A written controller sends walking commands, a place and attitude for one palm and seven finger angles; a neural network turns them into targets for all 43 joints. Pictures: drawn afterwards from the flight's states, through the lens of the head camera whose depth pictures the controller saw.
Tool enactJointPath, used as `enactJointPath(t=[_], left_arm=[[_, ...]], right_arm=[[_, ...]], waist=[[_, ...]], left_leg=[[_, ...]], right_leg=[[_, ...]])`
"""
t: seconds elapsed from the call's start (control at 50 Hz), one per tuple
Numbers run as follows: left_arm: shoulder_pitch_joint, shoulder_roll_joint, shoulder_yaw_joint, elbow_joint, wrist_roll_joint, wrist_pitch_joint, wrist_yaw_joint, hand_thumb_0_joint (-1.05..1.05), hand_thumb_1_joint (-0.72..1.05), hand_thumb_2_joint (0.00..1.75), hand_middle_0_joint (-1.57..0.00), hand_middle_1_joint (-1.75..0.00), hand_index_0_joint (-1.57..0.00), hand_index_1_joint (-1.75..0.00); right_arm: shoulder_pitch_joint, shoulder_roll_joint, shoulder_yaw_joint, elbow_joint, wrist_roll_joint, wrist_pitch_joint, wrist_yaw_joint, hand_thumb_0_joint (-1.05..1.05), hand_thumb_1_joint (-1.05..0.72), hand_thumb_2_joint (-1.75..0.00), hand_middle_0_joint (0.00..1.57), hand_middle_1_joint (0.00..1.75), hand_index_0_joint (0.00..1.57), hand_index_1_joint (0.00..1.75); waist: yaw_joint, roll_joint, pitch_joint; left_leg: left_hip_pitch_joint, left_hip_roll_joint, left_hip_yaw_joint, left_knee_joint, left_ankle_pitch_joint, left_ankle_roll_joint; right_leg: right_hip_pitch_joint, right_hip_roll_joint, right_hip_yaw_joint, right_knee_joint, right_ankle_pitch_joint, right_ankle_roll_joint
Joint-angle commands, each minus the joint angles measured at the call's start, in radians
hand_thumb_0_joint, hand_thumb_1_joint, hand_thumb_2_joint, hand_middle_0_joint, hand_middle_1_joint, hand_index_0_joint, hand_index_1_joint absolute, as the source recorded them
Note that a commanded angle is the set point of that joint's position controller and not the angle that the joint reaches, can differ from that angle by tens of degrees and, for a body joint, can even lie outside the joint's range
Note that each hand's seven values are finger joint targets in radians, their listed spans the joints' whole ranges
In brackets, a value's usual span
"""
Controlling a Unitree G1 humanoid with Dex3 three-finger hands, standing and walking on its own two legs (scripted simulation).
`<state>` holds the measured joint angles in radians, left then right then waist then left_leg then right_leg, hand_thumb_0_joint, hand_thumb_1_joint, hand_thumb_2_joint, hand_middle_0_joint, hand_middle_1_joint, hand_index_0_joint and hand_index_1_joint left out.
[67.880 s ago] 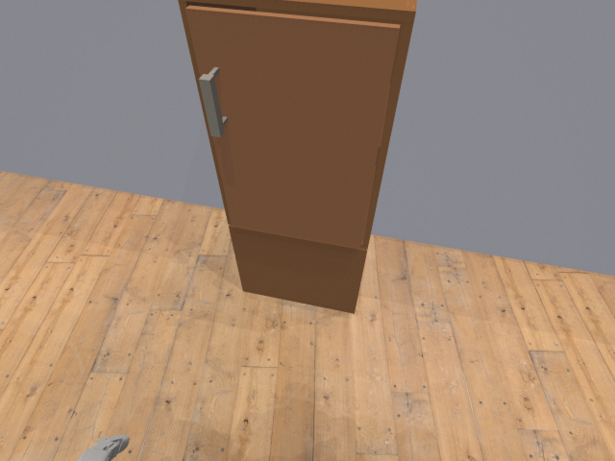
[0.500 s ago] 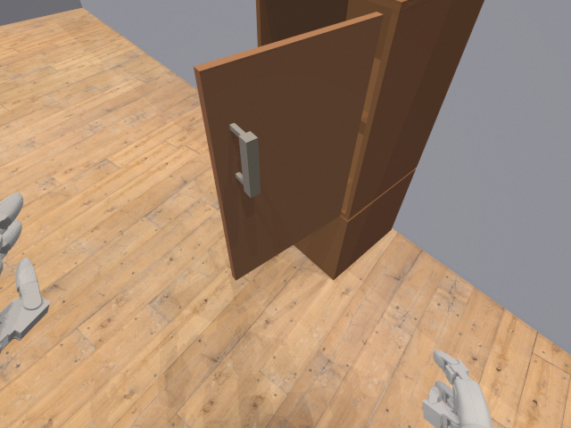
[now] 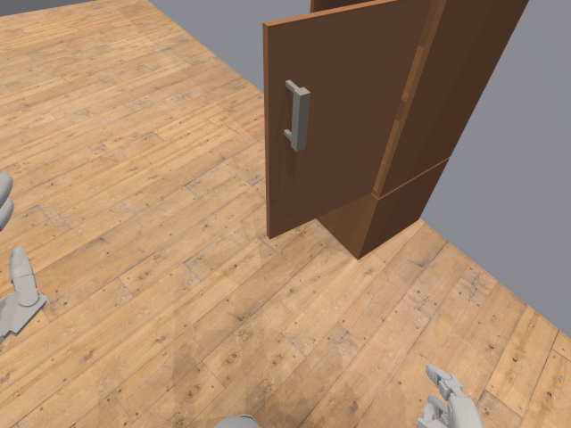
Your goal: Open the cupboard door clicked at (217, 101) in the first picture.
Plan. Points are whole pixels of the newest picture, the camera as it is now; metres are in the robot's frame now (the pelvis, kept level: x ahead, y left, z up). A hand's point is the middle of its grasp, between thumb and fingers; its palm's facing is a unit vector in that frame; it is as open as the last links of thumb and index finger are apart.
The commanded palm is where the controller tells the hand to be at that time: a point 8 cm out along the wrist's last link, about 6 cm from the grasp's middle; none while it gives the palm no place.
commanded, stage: step back with the hand held close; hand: left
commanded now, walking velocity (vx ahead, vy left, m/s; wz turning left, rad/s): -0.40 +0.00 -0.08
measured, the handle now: (294, 116) +0.66 +0.05 +0.08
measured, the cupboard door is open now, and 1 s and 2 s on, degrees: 85 85 85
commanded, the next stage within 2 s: stop stepping back and stand still in 0.24 s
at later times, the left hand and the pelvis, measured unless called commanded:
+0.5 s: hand out of the picture +0.08 +0.22 +0.19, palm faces +0.34 -0.81 -0.48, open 7.5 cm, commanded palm +0.04 +0.26 +0.19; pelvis -0.14 -0.01 +0.00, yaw -8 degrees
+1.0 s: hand out of the picture +0.00 +0.19 +0.19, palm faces +0.36 -0.77 -0.53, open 7.5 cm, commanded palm -0.05 +0.24 +0.19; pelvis -0.22 -0.04 +0.02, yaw -7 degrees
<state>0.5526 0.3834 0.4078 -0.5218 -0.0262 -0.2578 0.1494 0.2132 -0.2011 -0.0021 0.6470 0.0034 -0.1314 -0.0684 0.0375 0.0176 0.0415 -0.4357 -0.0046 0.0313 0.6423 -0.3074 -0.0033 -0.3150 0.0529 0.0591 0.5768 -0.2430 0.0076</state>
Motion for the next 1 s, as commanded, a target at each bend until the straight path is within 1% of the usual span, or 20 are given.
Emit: enactJointPath(t=[0.0, 0.02, 0.06, 0.08, 0.12, 0.24, 0.28, 0.32, 0.36, 0.42, 0.48, 0.52, 0.54, 0.6, 0.68, 0.72, 0.74, 0.76, 0.84, 0.98], left_arm=[[-0.193, 0.242, 0.134, -0.176, -0.013, -0.044, 0.015, 0.00, 0.90, 0.90, -0.20, -0.30, -0.20, -0.30], [-0.166, 0.247, 0.162, -0.161, -0.011, -0.051, 0.017, 0.00, 0.90, 0.90, -0.20, -0.30, -0.20, -0.30], [-0.104, 0.232, 0.193, -0.108, -0.003, -0.069, 0.003, 0.00, 0.90, 0.90, -0.20, -0.30, -0.20, -0.30], [-0.084, 0.227, 0.203, -0.110, -0.006, -0.064, 0.000, 0.00, 0.90, 0.90, -0.20, -0.30, -0.20, -0.30], [-0.070, 0.197, 0.154, -0.164, -0.029, -0.054, -0.008, 0.00, 0.90, 0.90, -0.20, -0.30, -0.20, -0.30], [-0.083, 0.206, 0.127, -0.259, -0.066, -0.042, 0.004, 0.00, 0.90, 0.90, -0.20, -0.30, -0.20, -0.30], [-0.117, 0.235, 0.156, -0.250, -0.070, -0.051, 0.009, 0.00, 0.90, 0.90, -0.20, -0.30, -0.20, -0.30], [-0.155, 0.304, 0.187, -0.258, -0.053, -0.069, 0.023, 0.00, 0.90, 0.90, -0.20, -0.30, -0.20, -0.30], [-0.154, 0.385, 0.263, -0.258, -0.015, -0.096, 0.051, 0.00, 0.90, 0.90, -0.20, -0.30, -0.20, -0.30], [-0.043, 0.282, 0.202, -0.184, -0.013, -0.032, 0.030, 0.00, 0.90, 0.90, -0.20, -0.30, -0.20, -0.30], [-0.045, 0.241, 0.170, -0.175, -0.035, -0.020, 0.025, 0.00, 0.90, 0.90, -0.20, -0.30, -0.20, -0.30], [-0.086, 0.230, 0.142, -0.161, -0.034, -0.018, 0.016, 0.00, 0.90, 0.90, -0.20, -0.30, -0.20, -0.30], [-0.083, 0.204, 0.115, -0.089, -0.028, -0.013, 0.009, 0.00, 0.90, 0.90, -0.20, -0.30, -0.20, -0.30], [-0.057, 0.280, 0.191, -0.135, -0.014, -0.007, 0.016, 0.00, 0.90, 0.90, -0.20, -0.30, -0.20, -0.30], [0.067, 0.226, 0.158, -0.134, -0.008, 0.003, 0.020, 0.00, 0.90, 0.90, -0.20, -0.30, -0.20, -0.30], [0.081, 0.257, 0.180, -0.145, -0.001, 0.003, 0.023, 0.00, 0.90, 0.90, -0.20, -0.30, -0.20, -0.30], [0.057, 0.286, 0.196, -0.153, 0.001, 0.008, 0.026, 0.00, 0.90, 0.90, -0.20, -0.30, -0.20, -0.30], [-0.023, 0.264, 0.172, -0.177, -0.005, -0.001, 0.026, 0.00, 0.90, 0.90, -0.20, -0.30, -0.20, -0.30], [-0.055, 0.242, 0.163, -0.033, 0.011, -0.042, 0.018, 0.00, 0.90, 0.90, -0.20, -0.30, -0.20, -0.30], [-0.089, 0.195, 0.098, 0.045, 0.021, -0.054, 0.030, 0.00, 0.90, 0.90, -0.20, -0.30, -0.20, -0.30]], right_arm=[[-0.130, -0.154, -0.049, -0.169, 0.008, -0.047, -0.035, 0.00, -0.90, -0.90, 0.20, 0.30, 0.20, 0.30], [-0.117, -0.151, -0.048, -0.172, 0.007, -0.052, -0.036, 0.00, -0.90, -0.90, 0.20, 0.30, 0.20, 0.30], [-0.109, -0.159, -0.064, -0.180, 0.002, -0.071, -0.018, 0.00, -0.90, -0.90, 0.20, 0.30, 0.20, 0.30], [-0.104, -0.155, -0.069, -0.181, -0.007, -0.068, -0.012, 0.00, -0.90, -0.90, 0.20, 0.30, 0.20, 0.30], [-0.120, -0.137, -0.070, -0.182, -0.005, -0.071, 0.006, 0.00, -0.90, -0.90, 0.20, 0.30, 0.20, 0.30], [-0.129, -0.124, -0.050, -0.164, -0.003, -0.084, 0.019, 0.00, -0.90, -0.90, 0.20, 0.30, 0.20, 0.30], [-0.124, -0.114, -0.053, -0.146, -0.008, -0.079, 0.021, 0.00, -0.90, -0.90, 0.20, 0.30, 0.20, 0.30], [-0.117, -0.094, -0.050, -0.116, 0.004, -0.057, 0.014, 0.00, -0.90, -0.90, 0.20, 0.30, 0.20, 0.30], [-0.124, -0.098, -0.022, -0.136, -0.015, -0.059, 0.014, 0.00, -0.90, -0.90, 0.20, 0.30, 0.20, 0.30], [-0.123, -0.098, -0.022, -0.178, 0.020, -0.042, -0.005, 0.00, -0.90, -0.90, 0.20, 0.30, 0.20, 0.30], [-0.071, -0.119, -0.017, -0.145, 0.026, -0.049, -0.018, 0.00, -0.90, -0.90, 0.20, 0.30, 0.20, 0.30], [-0.024, -0.148, -0.035, -0.149, 0.018, -0.061, -0.001, 0.00, -0.90, -0.90, 0.20, 0.30, 0.20, 0.30], [-0.031, -0.157, -0.043, -0.146, 0.018, -0.065, 0.008, 0.00, -0.90, -0.90, 0.20, 0.30, 0.20, 0.30], [-0.073, -0.130, -0.033, -0.143, -0.011, -0.066, -0.008, 0.00, -0.90, -0.90, 0.20, 0.30, 0.20, 0.30], [-0.088, -0.125, -0.038, -0.181, 0.005, -0.041, -0.007, 0.00, -0.90, -0.90, 0.20, 0.30, 0.20, 0.30], [-0.096, -0.110, -0.047, -0.196, -0.001, -0.016, -0.009, 0.00, -0.90, -0.90, 0.20, 0.30, 0.20, 0.30], [-0.095, -0.119, -0.058, -0.189, 0.002, -0.009, -0.009, 0.00, -0.90, -0.90, 0.20, 0.30, 0.20, 0.30], [-0.088, -0.146, -0.066, -0.162, -0.014, -0.010, -0.007, 0.00, -0.90, -0.90, 0.20, 0.30, 0.20, 0.30], [-0.039, -0.118, -0.040, -0.113, -0.018, -0.014, -0.018, 0.00, -0.90, -0.90, 0.20, 0.30, 0.20, 0.30], [-0.050, -0.132, -0.059, -0.107, -0.012, -0.052, -0.033, 0.00, -0.90, -0.90, 0.20, 0.30, 0.20, 0.30]], waist=[[-0.041, 0.161, -0.053], [-0.025, 0.222, -0.081], [-0.028, 0.298, -0.136], [-0.028, 0.270, -0.132], [-0.018, 0.135, -0.149], [-0.024, 0.255, -0.228], [-0.021, 0.177, -0.226], [-0.026, -0.137, -0.164], [-0.014, -0.103, -0.132], [-0.034, -0.150, -0.196], [-0.075, 0.068, -0.241], [-0.063, 0.143, -0.232], [-0.055, 0.088, -0.152], [-0.045, 0.189, -0.060], [-0.041, 0.192, -0.057], [-0.041, -0.034, -0.053], [-0.030, -0.248, -0.034], [-0.044, -0.226, 0.017], [-0.079, -0.031, -0.050], [-0.039, -0.177, -0.065]], left_leg=[[0.073, 0.150, -0.180, -0.310, 0.085, 0.038], [-0.045, 0.240, -0.246, -0.385, 0.067, 0.079], [-0.306, 0.369, -0.365, -0.598, -0.506, 0.159], [-0.338, 0.375, -0.368, -0.598, -0.477, 0.167], [-0.128, 0.315, -0.254, -0.507, -0.258, 0.131], [0.075, 0.252, -0.120, -0.537, -0.180, 0.028], [0.121, 0.211, -0.065, -0.403, -0.106, -0.036], [0.194, 0.074, -0.017, 0.095, -0.001, -0.076], [-0.083, 0.004, -0.022, 0.388, -0.161, -0.055], [-0.054, -0.008, 0.017, 0.146, 0.005, -0.011], [0.346, 0.016, 0.012, -0.161, 0.457, 0.051], [0.423, 0.251, -0.271, -0.214, 0.679, 0.158], [0.301, 0.279, -0.330, -0.316, 0.413, 0.154], [0.017, 0.236, -0.308, -0.509, -0.211, 0.112], [-0.247, 0.137, -0.110, -0.451, -0.404, 0.049], [-0.236, 0.024, -0.017, -0.067, -0.300, 0.006], [-0.197, -0.030, 0.003, 0.312, -0.201, -0.011], [-0.221, -0.018, -0.056, 0.516, -0.129, -0.024], [-0.184, 0.050, -0.033, 0.485, 0.053, -0.025], [-0.096, 0.025, 0.048, 0.128, -0.030, 0.009]], right_leg=[[-0.085, -0.017, 0.024, -0.025, -0.016, 0.010], [0.046, 0.019, -0.026, 0.118, -0.083, 0.016], [0.271, 0.075, -0.030, 0.483, -0.216, 0.016], [0.255, 0.074, -0.031, 0.584, -0.217, 0.012], [0.092, 0.049, -0.045, 0.535, -0.246, -0.001], [0.143, 0.060, -0.149, 0.130, -0.370, -0.033], [0.143, 0.000, -0.096, -0.182, -0.325, -0.071], [-0.130, -0.336, 0.359, -0.449, -0.161, -0.172], [0.023, -0.427, 0.268, -0.298, 0.486, -0.212], [0.260, -0.256, 0.072, -0.050, 0.873, -0.113], [0.093, -0.141, -0.040, 0.127, 0.681, 0.004], [-0.083, -0.039, -0.047, 0.282, -0.208, 0.035], [-0.076, -0.028, -0.023, 0.294, -0.360, 0.023], [0.083, -0.050, -0.069, 0.222, -0.269, -0.005], [0.370, -0.020, -0.162, -0.013, -0.190, -0.026], [0.244, -0.178, 0.070, -0.249, -0.399, -0.099], [0.011, -0.407, 0.460, -0.460, -0.641, -0.185], [-0.097, -0.463, 0.525, -0.511, -0.662, -0.198], [-0.046, -0.318, 0.189, -0.406, -0.416, -0.126], [0.134, -0.314, 0.190, -0.433, -0.375, -0.055]])
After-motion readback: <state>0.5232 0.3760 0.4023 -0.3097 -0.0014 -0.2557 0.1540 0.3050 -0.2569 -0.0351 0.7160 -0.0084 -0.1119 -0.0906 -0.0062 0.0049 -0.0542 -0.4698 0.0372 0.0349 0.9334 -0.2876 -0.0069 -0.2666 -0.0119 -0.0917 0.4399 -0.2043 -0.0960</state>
